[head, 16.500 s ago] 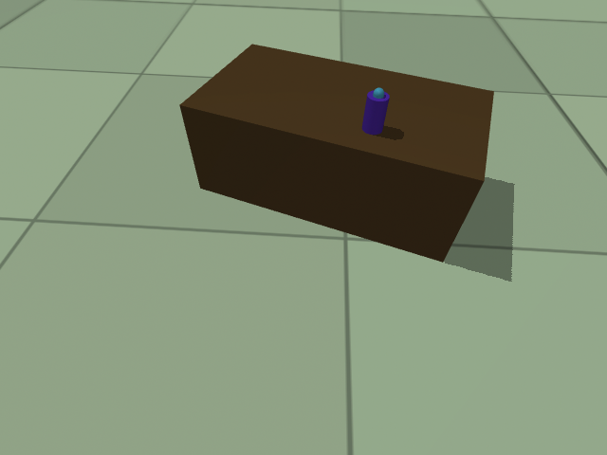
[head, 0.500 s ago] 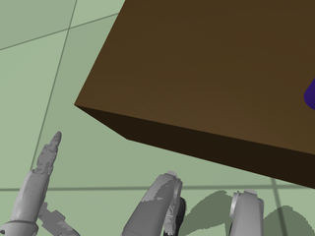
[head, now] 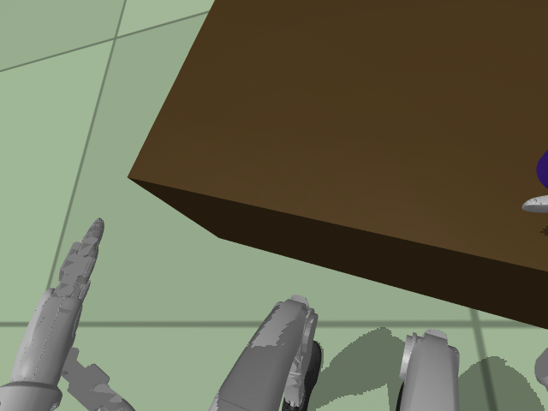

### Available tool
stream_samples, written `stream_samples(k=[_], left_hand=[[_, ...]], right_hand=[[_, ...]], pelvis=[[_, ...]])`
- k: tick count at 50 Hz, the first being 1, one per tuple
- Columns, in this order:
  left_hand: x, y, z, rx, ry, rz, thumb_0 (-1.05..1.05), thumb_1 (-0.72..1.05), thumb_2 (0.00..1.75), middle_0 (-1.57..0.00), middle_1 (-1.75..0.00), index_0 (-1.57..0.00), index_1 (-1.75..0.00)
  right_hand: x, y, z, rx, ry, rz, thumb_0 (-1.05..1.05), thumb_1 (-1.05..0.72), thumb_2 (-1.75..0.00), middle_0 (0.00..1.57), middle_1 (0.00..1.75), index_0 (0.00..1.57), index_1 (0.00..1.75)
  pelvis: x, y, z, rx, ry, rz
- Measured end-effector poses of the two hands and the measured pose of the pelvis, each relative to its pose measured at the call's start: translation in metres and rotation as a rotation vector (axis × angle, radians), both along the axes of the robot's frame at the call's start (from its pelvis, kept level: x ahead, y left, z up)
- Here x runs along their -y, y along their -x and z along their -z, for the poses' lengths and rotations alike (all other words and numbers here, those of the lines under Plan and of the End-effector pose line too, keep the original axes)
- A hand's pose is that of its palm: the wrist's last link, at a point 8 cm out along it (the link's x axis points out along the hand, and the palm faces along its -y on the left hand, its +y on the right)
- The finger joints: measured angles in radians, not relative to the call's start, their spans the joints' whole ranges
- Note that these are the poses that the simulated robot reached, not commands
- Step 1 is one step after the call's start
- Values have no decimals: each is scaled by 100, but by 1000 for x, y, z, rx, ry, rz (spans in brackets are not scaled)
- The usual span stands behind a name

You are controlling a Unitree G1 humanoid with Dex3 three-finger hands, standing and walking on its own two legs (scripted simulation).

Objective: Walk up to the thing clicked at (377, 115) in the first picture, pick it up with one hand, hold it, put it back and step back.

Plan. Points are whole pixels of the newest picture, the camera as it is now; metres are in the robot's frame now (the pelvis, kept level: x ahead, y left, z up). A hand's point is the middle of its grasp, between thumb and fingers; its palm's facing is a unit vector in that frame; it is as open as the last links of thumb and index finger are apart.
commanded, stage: close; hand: right
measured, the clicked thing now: out of the picture +0.53 -0.27 -0.03
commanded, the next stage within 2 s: settle in 0.70 s
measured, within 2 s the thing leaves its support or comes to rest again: leaves its support in 1.16 s
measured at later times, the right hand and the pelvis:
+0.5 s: hand out of the picture +0.51 -0.27 -0.03, palm faces +0.30 +0.95 +0.02, open 12.9 cm; pelvis +0.00 +0.00 +0.00, yaw +0 degrees
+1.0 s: hand out of the picture +0.51 -0.27 -0.03, palm faces +0.30 +0.95 +0.01, open 10.8 cm; pelvis +0.00 +0.00 +0.00, yaw +0 degrees
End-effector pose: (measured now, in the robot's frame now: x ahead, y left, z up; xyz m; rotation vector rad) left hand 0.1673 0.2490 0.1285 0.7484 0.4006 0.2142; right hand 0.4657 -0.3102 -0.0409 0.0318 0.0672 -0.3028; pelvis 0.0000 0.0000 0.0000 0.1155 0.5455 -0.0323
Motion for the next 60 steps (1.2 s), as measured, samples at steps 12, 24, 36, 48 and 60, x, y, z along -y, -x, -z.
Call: stream_samples(k=[12, 24, 36, 48, 60], left_hand=[[-3, 0, 10, -37, 10, -19, 0, -56, 7, -7, -5, -6, -6], [-4, 1, 2, -32, 6, -37, 0, -55, 7, -6, -5, -6, -6], [-2, -2, -1, -13, 21, -29, 0, -54, 6, -6, -5, -6, -5], [-1, 3, -2, -11, 4, -24, 0, -55, 6, -7, -5, -6, -6], [-8, 7, 9, -66, 55, -82, 0, -55, 7, -7, -5, -7, -6]], right_hand=[[4, -15, -4, 0, 14, 0, -2, 49, -4, 33, 16, 32, 17], [3, -9, -7, -1, 4, -1, -1, 38, -21, 63, 41, 64, 42], [3, -9, -13, -16, 9, 5, 0, 32, -58, 77, 70, 83, 72], [3, -12, -12, 5, 13, -3, -1, 46, -86, 72, 91, 76, 94], [0, -2, -23, -31, 10, -10, -1, 52, -95, 68, 100, 73, 104]], pelvis=[[-1, -1, 2, -14, -2, -1], [1, -3, -3, -10, -2, -2], [1, -1, -8, 3, -1, 2], [1, 1, -4, -1, -2, -3], [1, -3, -17, 15, 0, -2]])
